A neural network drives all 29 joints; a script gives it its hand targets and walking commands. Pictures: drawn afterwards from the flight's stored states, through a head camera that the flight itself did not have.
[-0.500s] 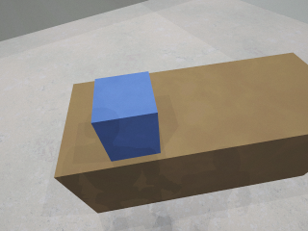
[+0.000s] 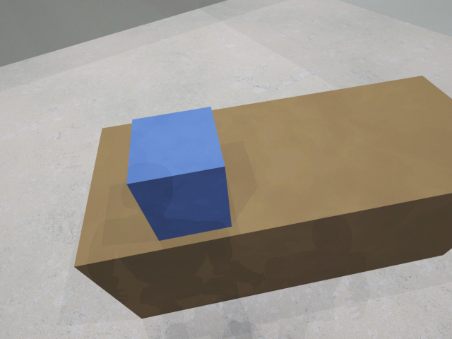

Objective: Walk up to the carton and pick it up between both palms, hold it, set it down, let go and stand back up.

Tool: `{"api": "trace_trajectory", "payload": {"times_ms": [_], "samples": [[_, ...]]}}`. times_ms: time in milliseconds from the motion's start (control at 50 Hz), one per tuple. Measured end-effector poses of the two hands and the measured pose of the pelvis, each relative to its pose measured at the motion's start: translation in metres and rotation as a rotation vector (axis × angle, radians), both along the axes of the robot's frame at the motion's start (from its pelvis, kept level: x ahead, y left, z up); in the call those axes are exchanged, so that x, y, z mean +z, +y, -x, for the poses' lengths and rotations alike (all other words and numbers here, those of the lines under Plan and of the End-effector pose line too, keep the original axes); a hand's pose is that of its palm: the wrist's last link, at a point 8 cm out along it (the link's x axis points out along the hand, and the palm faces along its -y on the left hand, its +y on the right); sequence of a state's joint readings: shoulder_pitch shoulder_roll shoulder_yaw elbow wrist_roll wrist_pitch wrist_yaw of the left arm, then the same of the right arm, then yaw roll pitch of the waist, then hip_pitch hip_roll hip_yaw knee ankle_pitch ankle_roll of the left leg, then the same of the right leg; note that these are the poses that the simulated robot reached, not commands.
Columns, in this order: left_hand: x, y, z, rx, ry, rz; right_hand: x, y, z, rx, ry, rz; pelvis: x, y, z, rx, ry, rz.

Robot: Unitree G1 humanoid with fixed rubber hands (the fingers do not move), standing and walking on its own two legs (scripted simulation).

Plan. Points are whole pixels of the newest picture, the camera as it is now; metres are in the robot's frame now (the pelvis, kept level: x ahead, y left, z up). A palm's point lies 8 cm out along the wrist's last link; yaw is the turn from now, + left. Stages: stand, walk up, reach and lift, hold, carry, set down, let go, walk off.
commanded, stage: walk up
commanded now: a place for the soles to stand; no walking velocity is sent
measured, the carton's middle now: (184, 175) +0.52 +0.13 -0.06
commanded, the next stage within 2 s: stand in 0.20 s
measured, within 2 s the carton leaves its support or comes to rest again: neither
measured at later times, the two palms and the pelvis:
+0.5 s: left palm out of the picture +0.05 +0.25 -0.11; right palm out of the picture +0.01 -0.25 -0.13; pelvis +0.01 +0.00 +0.01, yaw -2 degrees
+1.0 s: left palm out of the picture +0.15 +0.25 -0.10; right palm (372, 326) +0.16 -0.24 -0.11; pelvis -0.01 -0.01 -0.01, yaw +6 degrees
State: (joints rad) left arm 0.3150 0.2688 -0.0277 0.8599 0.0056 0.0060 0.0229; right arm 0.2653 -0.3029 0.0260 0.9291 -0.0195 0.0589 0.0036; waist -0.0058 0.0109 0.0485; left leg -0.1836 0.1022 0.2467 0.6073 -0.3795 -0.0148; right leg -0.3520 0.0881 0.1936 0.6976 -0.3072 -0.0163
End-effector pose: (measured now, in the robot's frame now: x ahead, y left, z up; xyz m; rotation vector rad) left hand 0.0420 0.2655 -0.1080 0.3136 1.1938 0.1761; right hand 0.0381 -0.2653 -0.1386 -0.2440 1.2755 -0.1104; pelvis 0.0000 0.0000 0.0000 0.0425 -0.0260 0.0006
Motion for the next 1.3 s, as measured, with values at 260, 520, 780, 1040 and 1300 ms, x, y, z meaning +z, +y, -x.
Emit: {"api": "trace_trajectory", "payload": {"times_ms": [260, 520, 780, 1040, 1300], "samples": [[-0.003, -0.009, -0.01, -0.029, 0.035, 0.051, 0.013, 0.013, 0.016, -0.044, 0.019, -0.006, 0.011, 0.005, -0.005, -0.033, 0.012, 0.009], [-0.004, -0.011, -0.009, -0.03, 0.065, 0.04, 0.009, 0.011, 0.027, -0.079, 0.052, -0.008, 0.012, 0.004, -0.006, -0.039, 0.009, 0.008], [0.009, -0.017, -0.126, -0.043, 0.009, 0.042, 0.013, -0.005, -0.11, -0.043, -0.268, -0.025, -0.02, 0.001, 0.026, 0.08, 0.007, 0.044], [0.011, -0.014, -0.098, 0.004, -0.045, 0.054, 0.027, 0.035, -0.117, 0.012, -0.309, -0.068, -0.007, -0.008, 0.013, 0.105, 0.018, 0.049], [0.03, -0.007, -0.117, 0.019, -0.224, 0.068, 0.036, 0.051, -0.106, 0.03, -0.422, -0.083, 0.005, -0.003, 0.002, 0.102, 0.016, 0.047]]}}
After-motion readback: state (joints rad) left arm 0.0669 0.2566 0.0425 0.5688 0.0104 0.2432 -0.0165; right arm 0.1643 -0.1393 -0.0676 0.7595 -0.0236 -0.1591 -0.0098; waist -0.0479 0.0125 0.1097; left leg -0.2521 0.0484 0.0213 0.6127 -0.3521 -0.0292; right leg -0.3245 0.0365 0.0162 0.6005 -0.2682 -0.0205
